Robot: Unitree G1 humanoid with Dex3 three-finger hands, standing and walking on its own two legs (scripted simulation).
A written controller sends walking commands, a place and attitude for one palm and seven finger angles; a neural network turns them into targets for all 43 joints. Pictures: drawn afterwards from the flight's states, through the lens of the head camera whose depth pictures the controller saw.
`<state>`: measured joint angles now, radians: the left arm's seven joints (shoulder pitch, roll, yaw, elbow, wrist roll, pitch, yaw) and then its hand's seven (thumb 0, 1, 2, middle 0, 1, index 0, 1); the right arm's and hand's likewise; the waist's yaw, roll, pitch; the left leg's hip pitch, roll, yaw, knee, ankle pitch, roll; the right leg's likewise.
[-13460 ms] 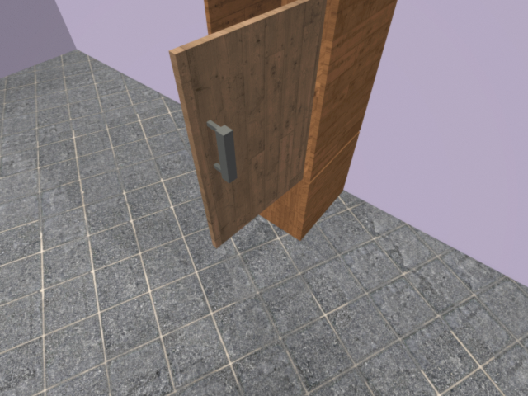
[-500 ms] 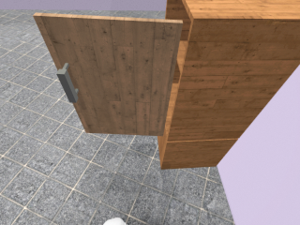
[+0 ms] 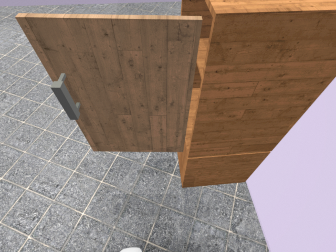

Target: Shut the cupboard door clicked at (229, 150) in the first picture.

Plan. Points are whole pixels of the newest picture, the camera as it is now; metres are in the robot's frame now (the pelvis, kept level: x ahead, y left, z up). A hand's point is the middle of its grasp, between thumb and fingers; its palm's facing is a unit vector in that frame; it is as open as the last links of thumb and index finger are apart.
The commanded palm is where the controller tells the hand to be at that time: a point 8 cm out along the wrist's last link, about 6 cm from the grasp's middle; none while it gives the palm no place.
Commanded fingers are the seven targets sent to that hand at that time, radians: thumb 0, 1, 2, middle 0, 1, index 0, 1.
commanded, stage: come to a stop and stand still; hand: left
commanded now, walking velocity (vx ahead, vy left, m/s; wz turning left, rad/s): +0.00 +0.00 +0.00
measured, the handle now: (69, 96) +0.50 +0.33 +0.03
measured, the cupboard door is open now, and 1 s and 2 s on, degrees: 84 84 84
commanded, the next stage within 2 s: look again from close up in 0.36 s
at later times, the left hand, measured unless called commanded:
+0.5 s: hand out of the picture +0.03 +0.15 -0.17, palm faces +0.04 -0.98 -0.20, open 7.3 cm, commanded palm none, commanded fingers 0.00 0.90 0.90 -0.20 -0.30 -0.20 -0.30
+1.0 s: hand out of the picture +0.02 +0.15 -0.16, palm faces +0.02 -0.97 -0.24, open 7.4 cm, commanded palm none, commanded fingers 0.00 0.90 0.90 -0.20 -0.30 -0.20 -0.30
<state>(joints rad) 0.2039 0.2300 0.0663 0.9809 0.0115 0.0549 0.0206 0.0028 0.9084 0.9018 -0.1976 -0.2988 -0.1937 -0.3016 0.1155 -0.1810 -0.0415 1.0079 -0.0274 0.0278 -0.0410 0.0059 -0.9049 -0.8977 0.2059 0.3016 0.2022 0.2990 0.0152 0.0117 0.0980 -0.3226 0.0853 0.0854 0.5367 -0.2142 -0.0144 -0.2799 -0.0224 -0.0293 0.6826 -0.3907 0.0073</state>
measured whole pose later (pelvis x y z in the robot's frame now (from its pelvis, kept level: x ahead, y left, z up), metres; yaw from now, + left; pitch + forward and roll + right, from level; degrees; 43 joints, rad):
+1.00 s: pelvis +0.00 -0.04 +0.01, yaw +0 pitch -1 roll +1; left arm 0.26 0.18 -0.02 1.09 0.01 -0.01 0.03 0.00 0.91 0.90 -0.20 -0.30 -0.20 -0.30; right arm 0.25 -0.19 0.02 1.09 -0.02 -0.02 -0.02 0.01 -0.91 -0.90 0.20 0.30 0.20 0.30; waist 0.01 0.01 0.03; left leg -0.14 0.02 0.06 0.44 -0.28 -0.01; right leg -0.18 -0.01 -0.02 0.50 -0.31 -0.02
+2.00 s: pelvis +0.04 +0.04 +0.00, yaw +3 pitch +1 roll +3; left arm 0.33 0.19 0.05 1.02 0.04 0.00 0.02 0.00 0.90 0.90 -0.20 -0.30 -0.20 -0.30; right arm 0.12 -0.22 -0.03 0.95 -0.01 0.03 0.03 0.01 -0.91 -0.90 0.20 0.30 0.19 0.30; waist 0.07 -0.06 0.08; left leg -0.42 0.04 0.07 0.71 -0.30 -0.04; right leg -0.20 -0.16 -0.12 0.56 -0.36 0.04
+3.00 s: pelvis +0.09 +0.07 +0.01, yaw +2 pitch +0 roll +0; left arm 0.27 0.18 -0.01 1.06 0.00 -0.02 0.04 0.00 0.91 0.90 -0.20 -0.30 -0.20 -0.30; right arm 0.28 -0.16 0.03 1.10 -0.02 -0.02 -0.02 0.01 -0.91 -0.90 0.20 0.30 0.20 0.30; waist 0.00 -0.01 0.03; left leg -0.16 0.03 0.08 0.45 -0.29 0.00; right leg -0.15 0.03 -0.04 0.45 -0.30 -0.05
